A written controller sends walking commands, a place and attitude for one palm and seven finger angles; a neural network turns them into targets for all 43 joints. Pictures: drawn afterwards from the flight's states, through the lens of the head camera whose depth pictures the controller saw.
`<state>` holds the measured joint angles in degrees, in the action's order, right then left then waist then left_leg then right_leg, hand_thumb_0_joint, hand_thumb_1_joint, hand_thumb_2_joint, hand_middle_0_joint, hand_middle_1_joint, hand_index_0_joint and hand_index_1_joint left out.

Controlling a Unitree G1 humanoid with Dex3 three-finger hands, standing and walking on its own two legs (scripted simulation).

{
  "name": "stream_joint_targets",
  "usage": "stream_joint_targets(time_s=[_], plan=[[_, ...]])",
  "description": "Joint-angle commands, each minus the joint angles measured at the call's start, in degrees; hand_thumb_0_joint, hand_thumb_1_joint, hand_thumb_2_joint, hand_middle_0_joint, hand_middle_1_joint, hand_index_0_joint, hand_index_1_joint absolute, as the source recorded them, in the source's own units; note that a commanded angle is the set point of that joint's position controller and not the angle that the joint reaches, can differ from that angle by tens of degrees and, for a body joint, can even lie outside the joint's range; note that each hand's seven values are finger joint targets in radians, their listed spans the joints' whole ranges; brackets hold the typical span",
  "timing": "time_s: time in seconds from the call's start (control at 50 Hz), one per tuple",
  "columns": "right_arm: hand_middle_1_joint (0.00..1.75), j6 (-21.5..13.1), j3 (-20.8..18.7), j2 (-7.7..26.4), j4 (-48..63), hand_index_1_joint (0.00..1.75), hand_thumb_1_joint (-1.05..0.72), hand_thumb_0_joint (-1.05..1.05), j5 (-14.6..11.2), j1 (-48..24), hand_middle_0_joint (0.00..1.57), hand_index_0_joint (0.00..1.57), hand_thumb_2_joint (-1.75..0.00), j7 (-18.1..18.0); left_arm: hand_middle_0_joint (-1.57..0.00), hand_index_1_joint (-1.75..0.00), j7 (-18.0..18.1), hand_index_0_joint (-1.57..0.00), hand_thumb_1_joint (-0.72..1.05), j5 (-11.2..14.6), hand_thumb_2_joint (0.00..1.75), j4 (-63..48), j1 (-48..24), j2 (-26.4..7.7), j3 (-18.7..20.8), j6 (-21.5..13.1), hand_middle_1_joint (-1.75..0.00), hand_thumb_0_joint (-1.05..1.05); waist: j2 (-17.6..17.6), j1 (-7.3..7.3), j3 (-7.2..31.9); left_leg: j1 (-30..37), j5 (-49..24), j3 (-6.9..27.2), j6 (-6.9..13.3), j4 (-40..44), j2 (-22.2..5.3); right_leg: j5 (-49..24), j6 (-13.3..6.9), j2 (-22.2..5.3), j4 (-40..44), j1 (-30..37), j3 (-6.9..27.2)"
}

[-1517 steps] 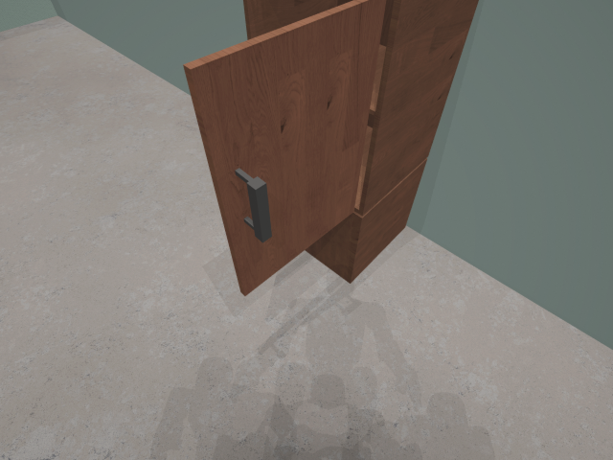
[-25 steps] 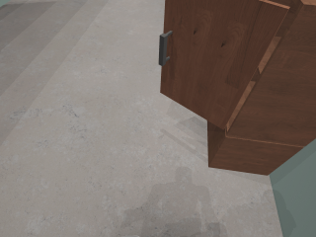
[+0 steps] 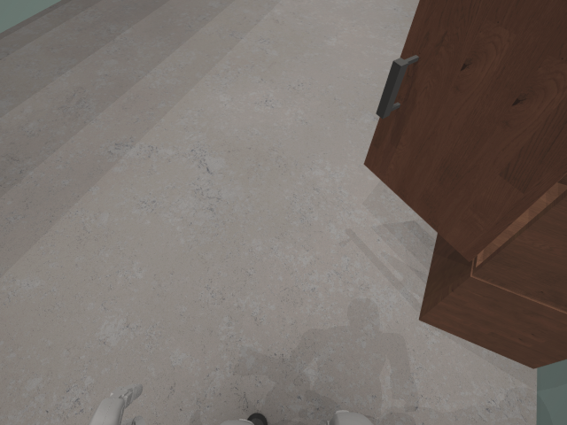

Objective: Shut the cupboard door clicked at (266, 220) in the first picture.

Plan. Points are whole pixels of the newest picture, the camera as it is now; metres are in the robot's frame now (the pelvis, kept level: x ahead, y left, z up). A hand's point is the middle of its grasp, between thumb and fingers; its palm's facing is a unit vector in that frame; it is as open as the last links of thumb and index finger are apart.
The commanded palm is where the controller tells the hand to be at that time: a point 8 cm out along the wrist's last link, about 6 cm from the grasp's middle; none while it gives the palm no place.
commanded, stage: walk to a spot facing it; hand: left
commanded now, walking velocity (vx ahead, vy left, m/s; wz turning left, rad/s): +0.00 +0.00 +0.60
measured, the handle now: (397, 87) +0.82 -0.26 -0.03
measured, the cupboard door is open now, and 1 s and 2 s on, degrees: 59 59 59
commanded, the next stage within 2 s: turn to face it in 1.72 s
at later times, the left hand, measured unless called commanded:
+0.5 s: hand out of the picture -0.04 +0.20 -0.19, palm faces +0.36 -0.90 -0.26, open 7.4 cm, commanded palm none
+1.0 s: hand out of the picture +0.00 +0.18 -0.16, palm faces +0.62 -0.75 -0.24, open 7.4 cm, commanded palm none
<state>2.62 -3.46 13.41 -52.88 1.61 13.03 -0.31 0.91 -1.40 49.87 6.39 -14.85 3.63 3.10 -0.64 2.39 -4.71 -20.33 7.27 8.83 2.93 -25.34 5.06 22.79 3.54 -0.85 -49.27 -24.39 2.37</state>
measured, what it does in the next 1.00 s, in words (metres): steps on the spot, turning left: right foot, then left foot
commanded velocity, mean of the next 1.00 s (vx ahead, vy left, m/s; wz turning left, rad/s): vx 0.12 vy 0.00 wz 0.60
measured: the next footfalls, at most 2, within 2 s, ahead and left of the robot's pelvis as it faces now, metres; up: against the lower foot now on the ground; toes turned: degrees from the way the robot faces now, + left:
right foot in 0.10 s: +0.03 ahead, -0.16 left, +0.00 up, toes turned +8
left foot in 0.48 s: +0.01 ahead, +0.11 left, +0.00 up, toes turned +23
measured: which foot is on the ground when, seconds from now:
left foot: down 0.00-0.10, up 0.12-0.46, down 0.48-0.80, up 0.82-1.00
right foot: up 0.00-0.08, down 0.10-0.46, up 0.48-0.78, down 0.80-1.00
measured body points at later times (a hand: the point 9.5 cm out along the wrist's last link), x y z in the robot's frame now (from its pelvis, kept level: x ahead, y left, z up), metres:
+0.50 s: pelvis +0.01 -0.01 -0.02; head +0.07 +0.02 +0.42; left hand -0.06 +0.24 -0.17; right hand +0.22 -0.22 -0.15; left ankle -0.02 +0.09 -0.75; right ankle -0.01 -0.16 -0.73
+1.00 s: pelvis +0.09 +0.01 +0.00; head +0.12 +0.02 +0.45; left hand -0.04 +0.22 -0.14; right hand +0.29 -0.16 -0.15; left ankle +0.01 +0.11 -0.66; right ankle +0.12 -0.12 -0.74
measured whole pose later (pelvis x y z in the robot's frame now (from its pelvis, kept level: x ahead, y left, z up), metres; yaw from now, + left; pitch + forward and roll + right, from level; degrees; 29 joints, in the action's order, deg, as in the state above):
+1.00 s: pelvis +0.09 +0.01 +0.00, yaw +40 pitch +1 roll +1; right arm 3.0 -4.1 13.8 -52.6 1.6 12.6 2.6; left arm 0.3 -1.8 51.6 17.0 -11.1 2.6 -1.8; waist 0.1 1.5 -3.6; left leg -31.8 19.8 -1.8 -1.4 -62.1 -1.5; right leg 17.6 1.7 -6.4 -24.9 -7.8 -9.9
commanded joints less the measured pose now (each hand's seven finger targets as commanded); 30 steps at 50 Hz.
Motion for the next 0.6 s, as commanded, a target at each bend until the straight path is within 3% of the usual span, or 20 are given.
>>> stream_joint_targets(time_s=[0.0,0.04,0.06,0.08,0.1,0.12,0.14,0.16,0.2,0.26,0.34,0.38,0.4,0.42,0.44,0.46,0.48,0.5,0.52,0.58], plan=[[0.30,-0.2,-3.8,11.8,4.2,0.30,-0.90,0.00,0.2,-0.5,0.20,0.20,-0.90,-0.4,-0.20,-0.30,0.8,-0.20,0.90,0.4,0.90,-3.2,6.1,-5.0,1.4,-1.4,-0.30,0.00,-9.7,-1.87,8.8,4.9,2.2,18.7,4.9,6.7,-12.2,-0.1,-0.9,2.7,12.4,7.5,-1.0],[0.30,0.0,-3.7,10.0,5.1,0.30,-0.90,0.00,-0.7,-2.7,0.20,0.20,-0.90,-0.1,-0.20,-0.30,1.2,-0.20,0.90,0.3,0.90,-2.1,11.7,-7.8,2.1,-1.9,-0.30,0.00,-5.1,-4.79,9.3,-5.0,8.3,15.6,1.1,2.1,-7.6,-6.6,-2.1,0.8,27.7,21.5,0.6],[0.30,0.1,-3.5,6.2,5.6,0.30,-0.90,0.00,-1.2,-1.6,0.20,0.20,-0.90,0.3,-0.20,-0.30,1.5,-0.20,0.90,-0.5,0.90,-2.7,11.9,-12.0,3.1,-2.4,-0.30,0.00,7.8,-4.61,7.8,-14.9,19.8,6.5,-3.4,-11.0,-0.8,3.2,-6.8,-13.2,37.2,25.2,16.1],[0.30,-0.1,-3.6,5.8,6.3,0.30,-0.90,0.00,-0.5,-1.1,0.20,0.20,-0.90,0.4,-0.20,-0.30,1.6,-0.20,0.90,-0.8,0.90,-4.0,7.6,-14.0,2.8,-2.3,-0.30,0.00,14.8,-3.65,4.2,-17.2,24.8,-3.0,-5.6,-29.2,2.9,4.2,-12.9,-26.2,40.8,16.7,25.9],[0.30,0.2,-3.6,7.1,6.0,0.30,-0.90,0.00,0.3,0.5,0.20,0.20,-0.90,0.8,-0.20,-0.30,1.6,-0.20,0.90,-0.2,0.90,-5.3,2.9,-12.6,2.2,-2.2,-0.30,0.00,8.2,-0.73,3.9,-13.6,23.1,-2.3,-4.8,-39.1,-0.8,1.9,-14.4,-25.1,38.1,9.7,20.7],[0.30,0.4,-3.5,5.9,4.9,0.30,-0.90,0.00,0.3,0.2,0.20,0.20,-0.90,1.0,-0.20,-0.30,1.7,-0.20,0.90,0.0,0.90,-5.3,1.5,-9.0,1.9,-2.8,-0.30,0.00,11.3,0.09,3.3,-15.3,20.5,-2.9,-5.0,-43.4,-2.2,-7.7,-13.0,-19.9,35.2,11.1,17.0],[0.30,0.5,-3.4,6.4,4.9,0.30,-0.90,0.00,0.0,1.2,0.20,0.20,-0.90,1.3,-0.20,-0.30,1.8,-0.20,0.90,0.0,0.90,-5.4,0.1,-7.5,1.5,-3.0,-0.30,0.00,12.7,1.01,3.9,-15.2,18.4,-3.8,-5.4,-45.1,-4.1,-17.1,-12.6,-18.5,32.2,12.6,10.7],[0.30,0.3,-2.9,5.9,4.9,0.30,-0.90,0.00,-0.2,0.1,0.20,0.20,-0.90,1.6,-0.20,-0.30,1.7,-0.20,0.90,0.0,0.90,-5.1,0.8,-6.5,1.1,-3.3,-0.30,0.00,11.3,0.88,2.9,-14.9,17.0,-5.6,-6.1,-44.0,-4.9,-29.4,-12.1,-16.4,28.9,14.8,5.0],[0.30,0.2,-2.1,5.0,5.9,0.30,-0.90,0.00,-0.6,-3.1,0.20,0.20,-0.90,1.8,-0.20,-0.30,1.8,-0.20,0.90,-0.1,0.90,-3.8,6.3,-7.9,1.6,-3.8,-0.30,0.00,11.8,-1.58,4.8,-14.4,18.2,-8.3,-6.8,-37.5,-5.0,-44.8,-11.3,-16.5,25.0,21.9,1.5],[0.30,0.4,-1.2,3.9,7.0,0.30,-0.90,0.00,-0.8,-8.0,0.20,0.20,-0.90,2.0,-0.20,-0.30,1.7,-0.20,0.90,-0.2,0.90,-2.2,12.3,-9.9,2.2,-3.6,-0.30,0.00,11.9,-4.38,4.6,-12.1,18.9,-11.4,-6.5,-29.4,-4.8,-51.9,-10.1,-17.0,22.9,25.6,-1.0],[0.30,0.2,-0.8,3.6,7.7,0.30,-0.90,0.00,-1.1,-9.8,0.20,0.20,-0.90,2.3,-0.20,-0.30,1.5,-0.20,0.90,-0.5,0.90,-2.1,13.6,-10.5,2.7,-3.2,-0.30,0.00,16.2,-5.06,4.8,-6.9,18.6,-14.0,-5.3,-20.2,-4.2,-51.6,-9.3,-17.0,21.4,25.3,-3.3],[0.30,-0.1,-0.9,4.3,7.2,0.30,-0.90,0.00,-1.1,-7.7,0.20,0.20,-0.90,2.0,-0.20,-0.30,1.5,-0.20,0.90,-0.4,0.90,-2.5,12.6,-10.9,3.1,-3.1,-0.30,0.00,14.7,-3.46,6.1,-0.9,15.0,-14.9,-4.5,-12.2,-3.7,-50.6,-8.4,-17.6,18.0,23.3,-4.7],[0.30,-0.4,-1.2,5.3,6.4,0.30,-0.90,0.00,-0.8,-4.6,0.20,0.20,-0.90,1.9,-0.20,-0.30,1.3,-0.20,0.90,-0.1,0.90,-2.8,11.8,-11.1,3.1,-3.0,-0.30,0.00,12.4,-1.58,7.5,5.6,9.2,-14.8,-4.0,-5.7,-3.1,-48.4,-6.6,-16.7,13.6,20.5,-6.8],[0.30,-0.9,-1.8,8.1,5.2,0.30,-0.90,0.00,-0.5,0.0,0.20,0.20,-0.90,1.9,-0.20,-0.30,1.1,-0.20,0.90,0.4,0.90,-3.3,11.8,-10.3,2.9,-2.9,-0.30,0.00,5.5,0.95,11.2,17.6,-4.6,-11.3,-2.4,-0.2,-6.6,-39.1,-3.8,-15.1,4.3,12.8,-9.6],[0.30,-1.2,-3.6,14.9,4.7,0.30,-0.90,0.00,-0.1,3.6,0.20,0.20,-0.90,1.7,-0.20,-0.30,0.7,-0.20,0.90,0.7,0.90,-5.2,11.5,-6.3,2.0,-2.7,-0.30,0.00,-12.7,2.60,14.1,29.2,-26.4,9.5,5.2,0.6,-23.4,0.7,0.5,-6.9,-9.1,-4.4,-12.0],[0.30,-0.7,-4.0,17.4,3.8,0.30,-0.90,0.00,-0.6,7.1,0.20,0.20,-0.90,1.3,-0.20,-0.30,1.0,-0.20,0.90,0.3,0.90,-7.4,8.4,-5.1,1.2,-2.2,-0.30,0.00,-13.8,4.03,14.7,26.5,-34.8,14.5,11.4,1.0,-30.0,16.8,0.1,-5.5,-15.1,-8.3,-6.2],[0.30,-0.9,-3.9,15.9,3.7,0.30,-0.90,0.00,-0.4,6.5,0.20,0.20,-0.90,0.4,-0.20,-0.30,1.4,-0.20,0.90,0.2,0.90,-7.7,4.3,-5.4,1.4,-1.6,-0.30,0.00,-10.3,4.46,11.9,21.7,-28.4,13.2,11.4,1.7,-27.7,14.1,0.1,-5.9,-16.9,-10.0,-3.1],[0.30,-1.0,-3.4,14.7,4.5,0.30,-0.90,0.00,-0.2,3.7,0.20,0.20,-0.90,-0.3,-0.20,-0.30,1.3,-0.20,0.90,0.3,0.90,-7.1,2.6,-5.3,1.5,-1.5,-0.30,0.00,-13.1,3.43,8.6,17.5,-23.7,12.3,10.3,2.5,-24.8,11.2,0.3,-6.2,-17.5,-10.4,-2.1],[0.30,-1.0,-2.9,12.5,5.3,0.30,-0.90,0.00,0.0,0.4,0.20,0.20,-0.90,-0.6,-0.20,-0.30,0.9,-0.20,0.90,0.2,0.90,-6.2,2.4,-5.7,1.8,-1.3,-0.30,0.00,-11.8,2.01,6.2,13.7,-21.2,9.6,8.8,3.1,-22.2,7.4,0.4,-6.2,-17.1,-9.5,-1.3],[0.30,-1.3,-2.3,11.6,6.5,0.30,-0.90,0.00,0.1,-3.0,0.20,0.20,-0.90,-0.8,-0.20,-0.30,0.1,-0.20,0.90,0.2,0.90,-4.8,5.1,-5.0,1.8,-1.1,-0.30,0.00,-8.1,-0.55,6.9,13.0,-18.2,6.1,7.0,2.8,-18.3,3.6,0.9,-4.5,-10.8,-6.3,-2.6]])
